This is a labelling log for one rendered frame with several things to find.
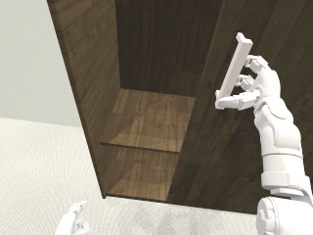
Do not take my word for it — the robot left hand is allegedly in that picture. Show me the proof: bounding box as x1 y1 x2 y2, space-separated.
55 200 92 235

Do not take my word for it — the robot right upper arm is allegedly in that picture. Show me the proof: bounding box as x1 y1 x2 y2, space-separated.
255 196 313 235

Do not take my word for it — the handle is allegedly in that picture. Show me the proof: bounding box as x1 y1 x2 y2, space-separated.
215 32 253 110

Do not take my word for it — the robot right forearm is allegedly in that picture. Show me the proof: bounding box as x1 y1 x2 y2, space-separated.
253 96 313 208

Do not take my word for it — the robot right hand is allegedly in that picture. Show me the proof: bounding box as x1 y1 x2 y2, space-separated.
217 55 281 111

